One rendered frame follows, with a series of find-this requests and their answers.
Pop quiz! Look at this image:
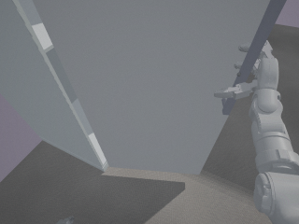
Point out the handle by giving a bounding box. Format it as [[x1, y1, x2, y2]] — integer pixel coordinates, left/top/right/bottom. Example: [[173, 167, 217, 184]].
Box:
[[221, 0, 287, 116]]

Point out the fridge door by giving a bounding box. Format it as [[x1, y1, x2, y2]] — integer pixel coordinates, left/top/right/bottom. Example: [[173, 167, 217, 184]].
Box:
[[32, 0, 270, 175]]

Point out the robot right hand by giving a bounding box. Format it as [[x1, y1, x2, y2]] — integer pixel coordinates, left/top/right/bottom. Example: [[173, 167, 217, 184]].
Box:
[[214, 40, 279, 100]]

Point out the robot right forearm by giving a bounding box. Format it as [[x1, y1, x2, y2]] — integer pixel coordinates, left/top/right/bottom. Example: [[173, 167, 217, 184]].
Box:
[[249, 89, 299, 175]]

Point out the robot right upper arm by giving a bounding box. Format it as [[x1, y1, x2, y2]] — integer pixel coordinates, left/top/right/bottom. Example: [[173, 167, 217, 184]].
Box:
[[253, 172, 299, 224]]

